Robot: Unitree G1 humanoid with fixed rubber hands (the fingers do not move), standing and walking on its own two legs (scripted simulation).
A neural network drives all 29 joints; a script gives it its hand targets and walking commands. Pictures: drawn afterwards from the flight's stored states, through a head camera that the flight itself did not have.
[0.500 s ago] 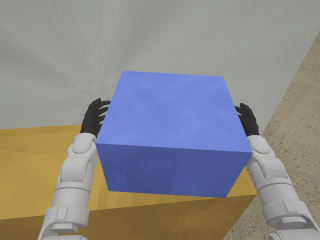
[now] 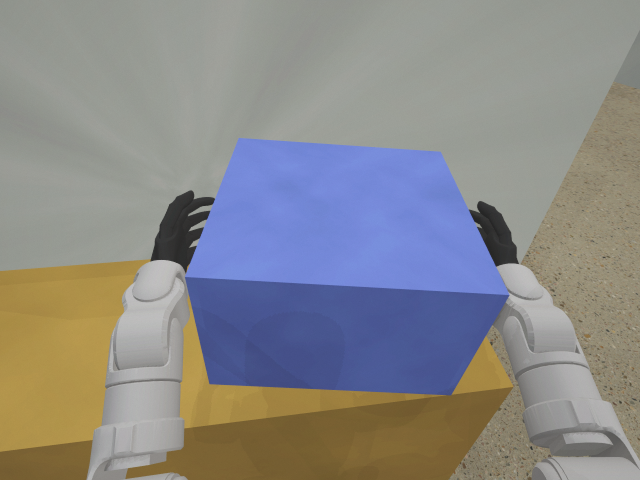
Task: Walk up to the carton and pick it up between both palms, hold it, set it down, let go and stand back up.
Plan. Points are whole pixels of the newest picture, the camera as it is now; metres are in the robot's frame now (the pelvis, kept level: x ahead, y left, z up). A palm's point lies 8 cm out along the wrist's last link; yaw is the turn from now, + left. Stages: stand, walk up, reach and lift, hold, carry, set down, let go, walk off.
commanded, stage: reach and lift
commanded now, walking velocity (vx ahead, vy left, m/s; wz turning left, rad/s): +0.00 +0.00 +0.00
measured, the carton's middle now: (336, 256) +0.40 +0.00 +0.11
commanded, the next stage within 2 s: hold in 0.50 s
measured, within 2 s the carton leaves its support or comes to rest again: neither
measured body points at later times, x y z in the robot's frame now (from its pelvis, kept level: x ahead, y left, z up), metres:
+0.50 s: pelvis +0.00 +0.00 +0.00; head -0.03 +0.02 +0.45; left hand +0.36 +0.19 +0.17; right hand +0.37 -0.20 +0.15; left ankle +0.01 +0.10 -0.75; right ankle +0.01 -0.10 -0.75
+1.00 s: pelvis +0.00 -0.01 +0.00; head -0.05 +0.01 +0.45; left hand +0.36 +0.19 +0.19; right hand +0.37 -0.20 +0.17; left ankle +0.01 +0.10 -0.75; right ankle +0.01 -0.10 -0.75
